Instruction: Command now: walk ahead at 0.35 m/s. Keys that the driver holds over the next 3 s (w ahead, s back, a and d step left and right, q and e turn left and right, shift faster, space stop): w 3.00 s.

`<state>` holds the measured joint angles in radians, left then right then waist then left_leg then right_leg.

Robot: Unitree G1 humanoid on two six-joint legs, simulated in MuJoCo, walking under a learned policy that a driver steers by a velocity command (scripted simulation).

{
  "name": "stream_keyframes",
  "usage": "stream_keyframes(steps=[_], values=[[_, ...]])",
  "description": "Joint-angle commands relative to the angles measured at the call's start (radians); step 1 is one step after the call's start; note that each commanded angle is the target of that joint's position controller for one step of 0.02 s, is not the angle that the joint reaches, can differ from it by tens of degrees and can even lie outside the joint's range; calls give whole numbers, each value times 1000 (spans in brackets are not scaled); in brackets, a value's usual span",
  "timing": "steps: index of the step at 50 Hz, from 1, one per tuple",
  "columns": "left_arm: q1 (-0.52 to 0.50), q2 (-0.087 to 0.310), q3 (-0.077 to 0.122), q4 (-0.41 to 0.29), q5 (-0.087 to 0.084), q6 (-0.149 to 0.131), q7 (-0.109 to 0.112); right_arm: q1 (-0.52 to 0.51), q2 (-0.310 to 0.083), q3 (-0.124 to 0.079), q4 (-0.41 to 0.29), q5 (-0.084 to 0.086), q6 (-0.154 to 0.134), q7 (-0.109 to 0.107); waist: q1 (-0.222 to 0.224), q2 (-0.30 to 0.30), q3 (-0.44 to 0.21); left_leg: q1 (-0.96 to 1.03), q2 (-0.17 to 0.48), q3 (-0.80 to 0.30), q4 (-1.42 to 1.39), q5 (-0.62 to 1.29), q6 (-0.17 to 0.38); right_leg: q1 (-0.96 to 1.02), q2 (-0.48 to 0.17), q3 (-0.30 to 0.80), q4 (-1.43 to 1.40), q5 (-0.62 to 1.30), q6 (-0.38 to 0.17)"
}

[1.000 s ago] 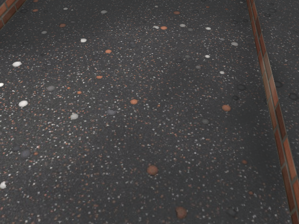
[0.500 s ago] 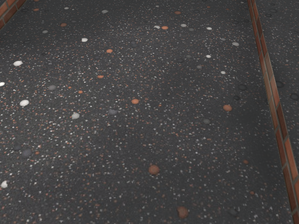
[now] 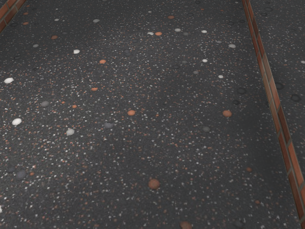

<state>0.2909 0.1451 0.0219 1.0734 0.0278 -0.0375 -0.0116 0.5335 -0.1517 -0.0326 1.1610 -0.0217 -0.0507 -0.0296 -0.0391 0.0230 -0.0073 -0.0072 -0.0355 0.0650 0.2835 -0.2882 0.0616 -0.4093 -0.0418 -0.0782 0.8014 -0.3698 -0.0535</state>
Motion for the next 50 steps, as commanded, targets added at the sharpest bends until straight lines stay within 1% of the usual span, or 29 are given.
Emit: stream_keyframes(steps=[1,3,4,5,6,7,8,9,10,11,14,16,20,23,26,29,30,31,32,33,34,35,36,37,39,41,44,47,50], values=[[-84,41,15,-91,-7,-19,-13,24,-110,-16,-28,1,-27,-1,21,70,181,-95,286,-234,-168,-109,160,-115,-15,4,-88,49,-2],[-80,47,21,-106,-12,-18,-14,12,-123,-18,-34,1,-32,4,34,88,180,-156,278,-200,-128,-80,154,-8,3,-24,-163,78,-8],[-34,45,25,-96,-14,-21,-14,-8,-130,-20,-39,6,-33,7,62,79,174,-209,267,-175,-82,-60,144,92,22,-48,-215,122,-12],[46,55,34,-69,-15,-25,-11,-21,-133,-20,-43,7,-34,11,97,58,153,-265,241,-144,1,13,129,218,57,-71,-257,124,-15],[175,85,52,-25,-14,-35,-3,-17,-118,-13,-44,2,-39,17,146,2,96,-320,192,-93,168,123,106,388,70,-57,-301,99,-22],[329,177,80,1,3,-48,11,-49,-65,4,-76,9,-43,25,216,-188,27,-451,86,28,511,93,49,532,-148,245,-478,-122,-70],[423,252,94,29,1,-38,10,-23,-32,7,-116,7,-45,34,191,-355,-14,-663,-30,31,818,-238,32,609,-347,704,-672,-341,-160],[299,199,78,8,-4,-26,11,-72,-76,-5,-128,-15,-38,41,117,-196,67,-701,57,-72,950,-176,54,484,-345,700,-683,-424,-159],[179,161,66,-33,-8,-30,4,-119,-73,-5,-144,-13,-39,51,79,-101,121,-698,96,-87,953,-62,61,380,-319,592,-678,-328,-145],[117,141,57,-51,-10,-37,0,-131,-60,-6,-144,-3,-43,56,48,-56,129,-653,124,-91,910,13,56,318,-275,476,-691,-168,-129],[141,84,33,-33,-13,-62,11,-117,-53,-14,-136,-11,-21,61,10,-71,104,-582,136,-61,839,78,26,297,-189,271,-690,151,-103],[199,91,29,-10,-16,-71,18,-168,-58,-20,-152,-11,-7,64,9,-73,114,-630,134,-39,810,108,12,331,-173,209,-687,299,-108],[272,87,18,4,-13,-75,19,-367,-55,-19,-217,-9,2,67,44,-80,142,-735,129,1,680,185,-13,384,-161,145,-684,491,-121],[292,83,12,7,-12,-79,21,-502,-39,-9,-264,0,-1,68,66,-93,158,-693,99,37,485,248,-14,394,-142,96,-677,610,-118],[313,100,14,18,-11,-82,28,-569,-47,-6,-289,5,-5,67,76,-111,161,-619,69,65,349,265,15,439,-153,71,-661,699,-117],[281,123,20,21,-6,-84,33,-526,-76,-19,-288,4,-14,56,35,-124,124,-503,25,78,290,201,70,509,-173,47,-556,967,-110],[265,138,24,20,-3,-82,36,-451,-93,-29,-267,4,-19,49,1,-129,79,-423,-1,81,286,161,90,530,-176,39,-461,1092,-103],[252,150,28,19,1,-76,37,-319,-113,-42,-224,3,-26,41,-51,-123,10,-299,-28,82,255,146,109,534,-167,31,-307,1141,-95],[234,155,30,15,-6,-71,35,-163,-137,-57,-171,-7,-33,33,-117,-101,-66,-93,-7,58,190,186,128,444,-136,11,-103,1021,-80],[249,114,19,-11,-16,-68,29,-8,-221,-81,-144,-33,-37,25,-152,-2,-184,141,222,-194,179,61,172,241,-76,-21,211,632,-70],[377,13,9,-17,-53,-63,14,-10,-278,-96,-146,-35,-31,36,-68,206,-274,346,476,-724,31,-9,327,-110,126,16,576,-159,-37],[257,101,28,-34,-30,-58,17,-120,-238,-88,-160,1,-23,45,-47,40,-185,237,414,-702,-37,-140,277,-196,58,137,606,-69,-59],[157,111,33,-69,-23,-63,12,-220,-175,-69,-177,11,-26,47,-20,14,-46,82,386,-546,-70,-116,236,-216,15,127,550,33,-62],[124,97,33,-72,-19,-66,11,-256,-122,-54,-175,5,-36,50,8,-37,19,-31,345,-448,-102,6,208,-178,-17,123,493,87,-62],[150,61,32,-63,7,-42,3,-239,-65,-32,-149,8,-49,38,62,-12,45,-150,273,-298,-130,147,159,-84,-51,118,401,110,-43],[139,49,33,-70,11,-22,-6,-182,-81,-29,-127,10,-63,30,76,3,56,-167,251,-236,-141,264,154,-79,-54,98,352,118,-24],[14,69,36,-116,11,-4,-15,-125,-120,-30,-117,13,-68,28,67,17,94,-148,230,-172,-173,305,145,-186,-74,67,258,205,2],[-130,83,36,-165,1,-2,-20,-66,-113,-21,-112,13,-64,29,33,27,119,-96,210,-133,-183,388,127,-263,-76,39,119,308,22],[-237,69,26,-200,-7,-7,-22,-15,-110,-15,-103,13,-65,27,5,40,123,-47,196,-94,-169,487,110,-247,-48,5,-41,379,25]])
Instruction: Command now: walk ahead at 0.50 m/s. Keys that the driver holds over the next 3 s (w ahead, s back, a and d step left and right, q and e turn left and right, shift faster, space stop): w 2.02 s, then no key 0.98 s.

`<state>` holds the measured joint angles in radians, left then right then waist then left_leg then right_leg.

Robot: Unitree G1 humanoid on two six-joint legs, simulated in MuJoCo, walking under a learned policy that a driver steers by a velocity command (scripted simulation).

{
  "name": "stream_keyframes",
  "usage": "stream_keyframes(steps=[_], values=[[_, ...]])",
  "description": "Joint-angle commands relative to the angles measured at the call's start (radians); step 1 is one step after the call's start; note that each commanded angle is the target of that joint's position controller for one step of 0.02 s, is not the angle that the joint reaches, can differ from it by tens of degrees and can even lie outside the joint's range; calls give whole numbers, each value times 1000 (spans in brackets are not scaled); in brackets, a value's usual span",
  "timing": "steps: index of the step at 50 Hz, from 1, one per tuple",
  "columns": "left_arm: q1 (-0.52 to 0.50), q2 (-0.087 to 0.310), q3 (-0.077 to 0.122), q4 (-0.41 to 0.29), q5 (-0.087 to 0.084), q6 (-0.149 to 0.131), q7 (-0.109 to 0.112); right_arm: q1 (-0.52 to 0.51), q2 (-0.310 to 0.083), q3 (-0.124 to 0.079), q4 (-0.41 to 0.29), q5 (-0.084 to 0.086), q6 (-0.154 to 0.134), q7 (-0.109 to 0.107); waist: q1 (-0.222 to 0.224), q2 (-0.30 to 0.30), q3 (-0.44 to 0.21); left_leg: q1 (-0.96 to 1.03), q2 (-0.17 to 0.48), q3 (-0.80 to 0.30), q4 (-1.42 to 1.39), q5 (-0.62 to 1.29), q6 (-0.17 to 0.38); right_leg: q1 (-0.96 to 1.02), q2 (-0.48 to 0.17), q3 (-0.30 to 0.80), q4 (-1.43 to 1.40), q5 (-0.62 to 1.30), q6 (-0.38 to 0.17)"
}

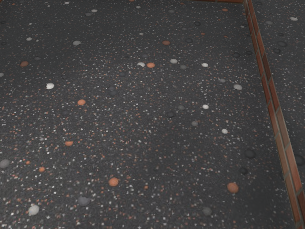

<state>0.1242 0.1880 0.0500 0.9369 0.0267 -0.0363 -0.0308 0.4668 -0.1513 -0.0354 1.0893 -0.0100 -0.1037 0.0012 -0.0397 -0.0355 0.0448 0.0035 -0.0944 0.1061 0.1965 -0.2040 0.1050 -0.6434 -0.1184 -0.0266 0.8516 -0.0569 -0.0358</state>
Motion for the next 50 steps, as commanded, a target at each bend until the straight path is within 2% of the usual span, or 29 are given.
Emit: stream_keyframes(steps=[1,5,7,9,10,11,12,13,14,15,16,17,18,20,23,28,34,36,37,38,39,40,41,42,43,44,46,48,50], values=[[-99,23,-5,-73,-8,-9,-3,71,-112,-11,-26,1,-13,-6,-4,103,71,-32,258,-128,-76,430,65,-7,38,-57,-132,79,3],[-182,34,-6,-106,-8,-21,-1,112,-122,-12,-7,-10,-10,-15,-21,112,84,96,296,-120,-30,527,84,-8,67,-72,-245,43,-32],[-162,47,-1,-110,-7,-29,3,89,-135,-16,-6,-14,-9,-21,7,115,73,137,315,-108,29,671,82,49,90,-78,-287,-27,-64],[-21,74,16,-69,-5,-39,16,53,-159,-23,-9,-18,-6,-25,74,126,-3,147,314,-89,201,919,62,228,149,-95,-321,-104,-102],[139,90,29,-13,0,-48,24,29,-166,-25,-13,-15,1,-24,142,105,-82,111,285,-66,380,912,45,404,173,-105,-391,-60,-123],[307,143,49,32,23,-56,33,22,-147,-19,-31,-4,1,-20,200,67,-183,-74,249,-48,622,663,30,664,55,15,-396,-80,-162],[410,255,77,39,45,-55,35,126,-39,2,-59,39,2,-7,167,-145,-331,-433,82,4,1039,30,-17,972,-268,495,-447,-154,-297],[344,233,76,39,7,-38,22,109,-109,-19,-49,22,5,-6,143,-88,-338,-568,34,-132,1176,-284,-6,939,-295,708,-579,-209,-323],[218,182,60,22,-13,-37,18,4,-126,-26,-81,7,8,-5,96,-31,-160,-632,105,-156,1169,-196,1,778,-256,538,-602,-281,-277],[152,114,41,12,-14,-44,12,-59,-117,-24,-97,1,2,0,79,18,-67,-614,141,-154,1105,-121,0,636,-211,423,-649,-226,-241],[133,79,29,19,-11,-51,14,-73,-98,-25,-95,-5,8,2,48,23,-20,-573,169,-151,1041,-84,-3,548,-160,328,-675,-158,-199],[143,46,17,36,-15,-57,21,-57,-81,-24,-92,-20,21,7,20,3,-2,-523,186,-146,988,-65,-15,484,-117,253,-694,-96,-168],[168,41,13,50,-14,-64,26,-40,-63,-22,-85,-26,34,14,8,-9,-5,-492,190,-138,961,-54,-24,463,-98,211,-702,-46,-158],[225,72,16,70,-15,-76,31,-63,-61,-24,-96,-29,50,22,-1,-10,-1,-513,193,-115,927,-30,-41,465,-82,164,-710,62,-162],[281,97,16,79,-17,-78,31,-197,-80,-26,-143,-26,63,28,19,-15,35,-626,215,-91,831,68,-66,498,-69,126,-742,90,-157],[373,89,3,95,-18,-77,33,-392,-76,-17,-208,-13,60,31,67,-21,58,-674,196,-49,590,195,-85,587,-50,75,-739,225,-138],[443,100,1,127,-5,-74,47,-522,-82,-9,-261,-10,45,29,94,-35,75,-665,151,-22,411,159,-40,762,-98,57,-677,383,-158],[415,113,5,128,0,-72,53,-494,-93,-14,-261,-10,36,25,65,-38,62,-593,124,-11,366,86,-7,792,-111,41,-612,536,-151],[395,125,8,126,1,-70,54,-439,-104,-21,-245,-10,32,19,37,-47,33,-509,94,2,348,46,11,792,-109,29,-544,672,-141],[381,134,11,126,3,-67,53,-331,-121,-32,-211,-11,26,11,-6,-47,-24,-385,60,13,317,30,32,788,-98,18,-420,767,-129],[360,134,11,121,-4,-62,51,-160,-142,-46,-153,-20,17,2,-79,-19,-112,-169,58,8,255,91,57,712,-61,-14,-226,710,-109],[356,102,0,89,-17,-63,46,19,-222,-69,-116,-47,11,-8,-133,66,-235,101,261,-212,248,33,111,494,-9,-46,68,368,-90],[481,8,-14,79,-54,-61,34,44,-306,-90,-114,-53,16,-1,-62,285,-328,329,536,-716,133,-4,256,131,196,-64,435,-430,-50],[403,102,10,81,-26,-55,37,-45,-264,-83,-125,-10,29,9,-46,123,-266,239,487,-737,74,-86,229,47,148,79,499,-415,-68],[312,100,13,50,-20,-59,33,-151,-203,-64,-142,-2,28,13,-11,93,-120,93,456,-576,50,-87,192,12,101,78,467,-323,-71],[269,85,11,44,-17,-62,30,-196,-147,-49,-144,-5,20,17,10,48,-50,-23,409,-474,10,4,160,40,68,74,411,-261,-69],[284,54,10,51,7,-39,20,-197,-90,-29,-119,-3,8,7,63,77,-16,-145,326,-328,-31,105,101,129,30,66,315,-218,-49],[282,38,10,48,12,-20,10,-138,-105,-27,-94,-1,-6,1,76,83,-18,-161,308,-274,-44,206,100,143,28,45,279,-201,-30],[217,43,11,25,13,-7,4,-102,-138,-32,-83,2,-11,-2,76,82,4,-159,297,-235,-70,219,102,84,14,27,231,-151,-12]])
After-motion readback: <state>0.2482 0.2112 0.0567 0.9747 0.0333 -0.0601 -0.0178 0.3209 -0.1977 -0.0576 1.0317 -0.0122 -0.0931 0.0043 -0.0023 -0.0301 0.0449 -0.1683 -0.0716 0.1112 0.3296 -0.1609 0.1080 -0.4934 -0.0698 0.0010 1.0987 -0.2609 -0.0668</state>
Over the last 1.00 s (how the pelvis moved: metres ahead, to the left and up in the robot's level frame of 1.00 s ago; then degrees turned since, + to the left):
0.51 -0.03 0.00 0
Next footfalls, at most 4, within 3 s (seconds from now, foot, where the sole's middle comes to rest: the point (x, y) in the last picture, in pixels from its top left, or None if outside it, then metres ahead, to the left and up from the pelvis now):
0.22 right None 0.30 -0.11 -0.78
0.78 left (137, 202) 0.61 0.06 -0.78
1.36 right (170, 144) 0.92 -0.12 -0.78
1.94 left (135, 97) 1.26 0.07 -0.78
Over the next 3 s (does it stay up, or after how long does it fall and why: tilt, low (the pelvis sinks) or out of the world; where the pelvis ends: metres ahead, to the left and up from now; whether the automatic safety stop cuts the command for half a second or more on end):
stays up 1.29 -0.03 0.00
